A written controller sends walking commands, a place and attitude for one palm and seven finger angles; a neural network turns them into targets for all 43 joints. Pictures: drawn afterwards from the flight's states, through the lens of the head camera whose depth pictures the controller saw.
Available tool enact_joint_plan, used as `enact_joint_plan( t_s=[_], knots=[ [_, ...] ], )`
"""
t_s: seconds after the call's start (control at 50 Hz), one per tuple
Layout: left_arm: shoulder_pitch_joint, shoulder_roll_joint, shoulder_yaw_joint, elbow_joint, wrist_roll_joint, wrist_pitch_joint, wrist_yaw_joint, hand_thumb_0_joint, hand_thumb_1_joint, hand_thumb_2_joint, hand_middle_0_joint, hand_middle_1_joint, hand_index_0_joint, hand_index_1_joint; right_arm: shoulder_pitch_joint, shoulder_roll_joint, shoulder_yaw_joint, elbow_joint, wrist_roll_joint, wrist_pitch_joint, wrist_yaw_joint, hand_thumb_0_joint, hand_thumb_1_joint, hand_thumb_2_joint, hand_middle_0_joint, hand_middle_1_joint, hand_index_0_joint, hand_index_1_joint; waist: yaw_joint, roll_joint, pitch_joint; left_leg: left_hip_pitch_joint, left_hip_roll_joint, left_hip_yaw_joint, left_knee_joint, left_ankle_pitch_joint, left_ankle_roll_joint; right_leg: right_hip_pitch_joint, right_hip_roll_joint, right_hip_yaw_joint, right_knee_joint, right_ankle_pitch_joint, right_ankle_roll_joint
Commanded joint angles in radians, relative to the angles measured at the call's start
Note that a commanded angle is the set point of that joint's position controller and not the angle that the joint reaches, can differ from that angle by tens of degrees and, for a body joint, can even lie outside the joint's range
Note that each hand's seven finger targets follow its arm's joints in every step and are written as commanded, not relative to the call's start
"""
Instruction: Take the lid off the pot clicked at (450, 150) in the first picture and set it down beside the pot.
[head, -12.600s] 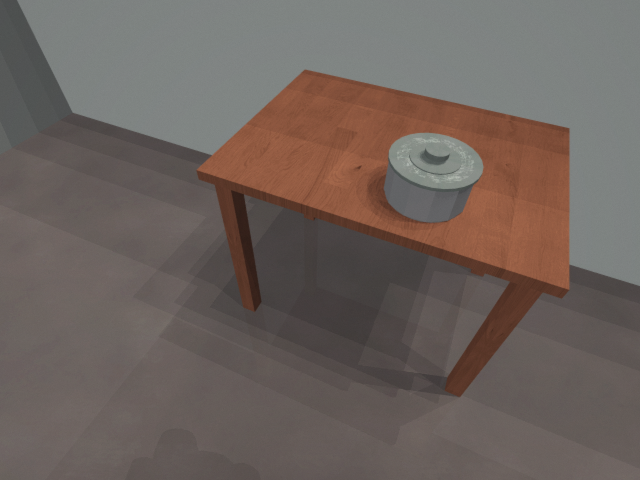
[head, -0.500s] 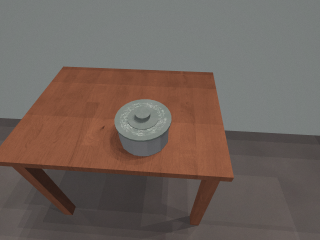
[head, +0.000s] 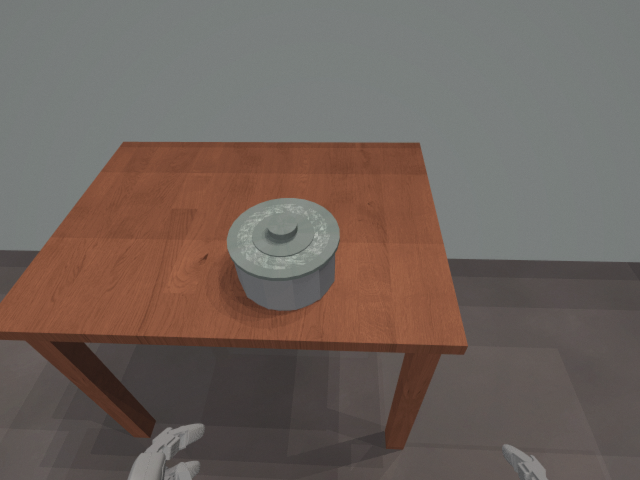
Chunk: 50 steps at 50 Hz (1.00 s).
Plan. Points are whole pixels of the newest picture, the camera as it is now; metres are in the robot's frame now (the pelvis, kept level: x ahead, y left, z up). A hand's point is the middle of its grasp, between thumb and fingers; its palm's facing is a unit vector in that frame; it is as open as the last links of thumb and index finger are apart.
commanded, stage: lift the closed hand beside the body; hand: left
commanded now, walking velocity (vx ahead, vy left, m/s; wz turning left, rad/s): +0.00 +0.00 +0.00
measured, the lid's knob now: (282, 226) +0.53 +0.08 +0.01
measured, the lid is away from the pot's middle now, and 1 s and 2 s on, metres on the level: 0.00 0.00 0.00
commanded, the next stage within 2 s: raise the hand higher, near the body in 0.36 s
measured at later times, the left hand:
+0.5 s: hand out of the picture +0.14 +0.22 -0.07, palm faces +0.27 -0.90 -0.33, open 3.1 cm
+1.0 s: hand (112, 437) +0.17 +0.23 +0.04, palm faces +0.31 -0.88 -0.37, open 3.1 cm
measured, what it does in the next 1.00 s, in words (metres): stands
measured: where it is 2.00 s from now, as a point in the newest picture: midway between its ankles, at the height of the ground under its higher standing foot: outside the picture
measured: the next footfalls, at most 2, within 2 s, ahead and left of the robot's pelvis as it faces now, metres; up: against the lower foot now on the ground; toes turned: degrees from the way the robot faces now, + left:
none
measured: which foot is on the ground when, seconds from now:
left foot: down 0.00-1.00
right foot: down 0.00-1.00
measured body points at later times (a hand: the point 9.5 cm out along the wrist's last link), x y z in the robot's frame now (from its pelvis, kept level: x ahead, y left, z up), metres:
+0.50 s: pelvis +0.02 -0.01 -0.01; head +0.05 -0.02 +0.44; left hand +0.12 +0.26 -0.04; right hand +0.22 -0.21 -0.10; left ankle -0.02 +0.10 -0.73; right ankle +0.04 -0.12 -0.73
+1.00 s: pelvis +0.03 +0.00 +0.00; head +0.03 -0.01 +0.45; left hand +0.15 +0.28 +0.06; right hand +0.24 -0.21 -0.06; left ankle -0.02 +0.10 -0.73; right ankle +0.04 -0.12 -0.73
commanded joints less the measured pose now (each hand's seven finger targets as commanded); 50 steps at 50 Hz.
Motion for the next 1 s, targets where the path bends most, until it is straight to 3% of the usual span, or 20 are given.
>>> enact_joint_plan(
  t_s=[0.0, 0.04, 0.08, 0.12, 0.18, 0.22, 0.32, 0.34, 0.4, 0.46, 0.48, 0.56, 0.6, 0.66, 0.7, 0.78, 0.8, 0.88, 0.9, 0.98],
  knots=[
    [0.339, 0.221, 0.227, -0.324, -0.009, -0.079, -0.02, 0.0, 0.9, 0.9, -0.816, -0.972, -0.816, -0.972, -0.163, -0.066, -0.035, -0.301, -0.002, -0.039, 0.004, 0.0, -0.9, -0.9, 0.2, 0.3, 0.2, 0.3, 0.142, -0.091, -0.033, -0.182, 0.024, -0.032, -0.139, 0.1, -0.03, 0.198, 0.003, -0.009, -0.089, -0.041, -0.042],
    [0.241, 0.167, 0.172, -0.415, -0.011, -0.088, -0.018, 0.0, 0.9, 0.9, -0.904, -1.068, -0.904, -1.068, -0.166, -0.048, -0.027, -0.34, 0.0, -0.035, -0.006, 0.0, -0.9, -0.9, 0.2, 0.3, 0.2, 0.3, 0.1, 0.021, -0.004, -0.151, 0.017, -0.011, -0.119, 0.136, -0.029, 0.167, 0.006, 0.008, -0.087, 0.041, -0.043],
    [0.167, 0.121, 0.132, -0.346, -0.004, -0.078, -0.016, 0.0, 0.9, 0.9, -0.992, -1.164, -0.992, -1.164, -0.143, -0.05, -0.027, -0.344, -0.005, -0.013, -0.01, 0.0, -0.9, -0.9, 0.2, 0.3, 0.2, 0.3, 0.048, 0.029, 0.079, -0.176, 0.011, -0.003, -0.083, 0.119, -0.025, 0.079, 0.01, 0.007, -0.102, 0.059, -0.037],
    [0.09, 0.115, 0.116, -0.37, -0.006, -0.089, -0.019, 0.0, 0.9, 0.9, -1.08, -1.26, -1.08, -1.26, -0.122, -0.055, -0.024, -0.366, -0.001, 0.0, -0.016, 0.0, -0.9, -0.9, 0.2, 0.3, 0.2, 0.3, 0.028, 0.033, 0.087, -0.171, 0.001, -0.002, -0.063, 0.081, -0.022, 0.034, 0.015, 0.004, -0.106, 0.029, -0.035],
    [0.073, 0.153, 0.142, -0.478, -0.012, -0.099, -0.016, 0.0, 0.9, 0.9, -1.212, -1.404, -1.212, -1.404, -0.099, -0.053, -0.021, -0.398, -0.007, 0.004, -0.031, 0.0, -0.9, -0.9, 0.2, 0.3, 0.2, 0.3, 0.036, 0.065, -0.051, -0.107, -0.003, 0.0, -0.041, 0.112, -0.016, 0.074, 0.016, 0.004, -0.093, 0.069, -0.033],
    [0.102, 0.152, 0.145, -0.505, -0.013, -0.087, -0.011, 0.0, 0.9, 0.9, -1.3, -1.5, -1.3, -1.5, -0.095, -0.048, -0.016, -0.404, -0.014, 0.004, -0.043, 0.0, -0.9, -0.9, 0.2, 0.3, 0.2, 0.3, 0.044, 0.034, -0.128, -0.086, -0.003, -0.005, -0.03, 0.178, -0.011, 0.12, 0.015, 0.003, -0.072, 0.146, -0.03],
    [0.122, 0.13, 0.138, -0.353, 0.003, -0.048, -0.014, 0.0, 0.9, 0.9, -1.3, -1.5, -1.3, -1.5, -0.104, -0.058, -0.01, -0.389, -0.017, 0.038, -0.053, 0.0, -0.9, -0.9, 0.2, 0.3, 0.2, 0.3, 0.029, -0.121, -0.062, -0.15, 0.003, -0.021, -0.004, 0.2, -0.007, 0.069, 0.018, -0.023, -0.046, 0.18, -0.018],
    [0.116, 0.147, 0.153, -0.369, 0.005, -0.052, -0.015, 0.0, 0.9, 0.9, -1.3, -1.5, -1.3, -1.5, -0.111, -0.06, -0.01, -0.392, -0.016, 0.041, -0.054, 0.0, -0.9, -0.9, 0.2, 0.3, 0.2, 0.3, 0.035, -0.118, -0.06, -0.15, 0.004, -0.023, -0.004, 0.203, -0.006, 0.069, 0.016, -0.023, -0.044, 0.18, -0.018],
    [0.137, 0.216, 0.224, -0.465, 0.002, -0.055, -0.009, 0.0, 0.9, 0.9, -1.3, -1.5, -1.3, -1.5, -0.124, -0.051, -0.005, -0.396, -0.018, 0.035, -0.057, 0.0, -0.9, -0.9, 0.2, 0.3, 0.2, 0.3, 0.071, 0.021, -0.151, -0.107, 0.004, -0.023, -0.013, 0.252, -0.011, 0.132, 0.007, -0.018, -0.031, 0.202, -0.027],
    [0.194, 0.198, 0.217, -0.526, -0.002, -0.043, -0.004, 0.0, 0.9, 0.9, -1.3, -1.5, -1.3, -1.5, -0.132, -0.034, 0.0, -0.389, -0.019, 0.024, -0.059, 0.0, -0.9, -0.9, 0.2, 0.3, 0.2, 0.3, 0.083, 0.04, -0.19, -0.071, 0.016, -0.031, -0.014, 0.357, -0.015, 0.157, 0.005, -0.026, -0.019, 0.26, -0.029],
    [0.199, 0.197, 0.215, -0.531, 0.001, -0.036, -0.002, 0.0, 0.9, 0.9, -1.3, -1.5, -1.3, -1.5, -0.137, -0.032, 0.0, -0.382, -0.019, 0.019, -0.059, 0.0, -0.9, -0.9, 0.2, 0.3, 0.2, 0.3, 0.08, 0.043, -0.181, -0.067, 0.019, -0.034, -0.013, 0.372, -0.017, 0.154, 0.004, -0.029, -0.021, 0.265, -0.028],
    [0.252, 0.178, 0.204, -0.507, 0.006, -0.032, -0.007, 0.0, 0.9, 0.9, -1.3, -1.5, -1.3, -1.5, -0.146, -0.034, -0.011, -0.361, -0.016, 0.018, -0.057, 0.0, -0.9, -0.9, 0.2, 0.3, 0.2, 0.3, 0.072, -0.111, -0.078, -0.118, 0.029, -0.041, -0.024, 0.322, -0.006, 0.113, 0.008, -0.044, -0.033, 0.221, -0.017],
    [0.29, 0.194, 0.215, -0.572, 0.005, -0.045, -0.013, 0.0, 0.9, 0.9, -1.3, -1.5, -1.3, -1.5, -0.159, -0.032, -0.012, -0.368, -0.014, 0.012, -0.057, 0.0, -0.9, -0.9, 0.2, 0.3, 0.2, 0.3, 0.085, -0.085, -0.095, -0.109, 0.03, -0.04, -0.034, 0.327, -0.006, 0.136, 0.003, -0.043, -0.038, 0.216, -0.018],
    [0.326, 0.23, 0.251, -0.73, -0.002, -0.067, -0.005, 0.0, 0.9, 0.9, -1.3, -1.5, -1.3, -1.5, -0.155, -0.019, -0.013, -0.369, -0.014, -0.007, -0.056, 0.0, -0.9, -0.9, 0.2, 0.3, 0.2, 0.3, 0.103, 0.019, -0.154, -0.047, 0.037, -0.044, -0.047, 0.399, -0.013, 0.174, -0.001, -0.038, -0.044, 0.227, -0.021],
    [0.305, 0.223, 0.235, -0.773, 0.001, -0.07, -0.002, 0.0, 0.9, 0.9, -1.3, -1.5, -1.3, -1.5, -0.151, -0.017, -0.009, -0.366, -0.014, -0.014, -0.055, 0.0, -0.9, -0.9, 0.2, 0.3, 0.2, 0.3, 0.093, 0.048, -0.121, -0.033, 0.04, -0.048, -0.057, 0.401, -0.018, 0.157, 0.001, -0.04, -0.058, 0.211, -0.021],
    [0.315, 0.186, 0.217, -0.7, 0.002, -0.072, -0.008, 0.0, 0.9, 0.9, -1.3, -1.5, -1.3, -1.5, -0.158, -0.021, -0.017, -0.356, -0.011, -0.002, -0.056, 0.0, -0.9, -0.9, 0.2, 0.3, 0.2, 0.3, 0.078, -0.043, -0.005, -0.066, 0.044, -0.04, -0.07, 0.317, -0.014, 0.113, 0.011, -0.045, -0.086, 0.171, -0.018],
    [0.284, 0.197, 0.217, -0.745, 0.0, -0.085, -0.01, 0.0, 0.9, 0.9, -1.3, -1.5, -1.3, -1.5, -0.152, -0.025, -0.016, -0.366, -0.01, -0.004, -0.056, 0.0, -0.9, -0.9, 0.2, 0.3, 0.2, 0.3, 0.076, -0.046, -0.019, -0.059, 0.042, -0.04, -0.078, 0.293, -0.013, 0.12, 0.011, -0.042, -0.09, 0.154, -0.017],
    [0.263, 0.257, 0.268, -0.913, -0.003, -0.109, 0.001, 0.0, 0.9, 0.9, -1.3, -1.5, -1.3, -1.5, -0.147, -0.018, -0.005, -0.379, -0.016, -0.02, -0.054, 0.0, -0.9, -0.9, 0.2, 0.3, 0.2, 0.3, 0.093, 0.065, -0.082, -0.001, 0.043, -0.05, -0.096, 0.313, -0.018, 0.167, 0.01, -0.035, -0.098, 0.149, -0.022],
    [0.264, 0.241, 0.254, -0.934, -0.003, -0.111, 0.002, 0.0, 0.9, 0.9, -1.3, -1.5, -1.3, -1.5, -0.144, -0.012, 0.0, -0.381, -0.018, -0.024, -0.052, 0.0, -0.9, -0.9, 0.2, 0.3, 0.2, 0.3, 0.092, 0.082, -0.082, 0.005, 0.044, -0.053, -0.102, 0.322, -0.02, 0.169, 0.008, -0.04, -0.101, 0.147, -0.023],
    [0.265, 0.203, 0.251, -0.821, -0.005, -0.097, -0.003, 0.0, 0.9, 0.9, -1.3, -1.5, -1.3, -1.5, -0.151, -0.015, -0.002, -0.367, -0.019, -0.007, -0.047, 0.0, -0.9, -0.9, 0.2, 0.3, 0.2, 0.3, 0.081, -0.032, 0.025, -0.036, 0.047, -0.049, -0.114, 0.287, -0.02, 0.14, 0.02, -0.045, -0.123, 0.141, -0.021]
  ],
)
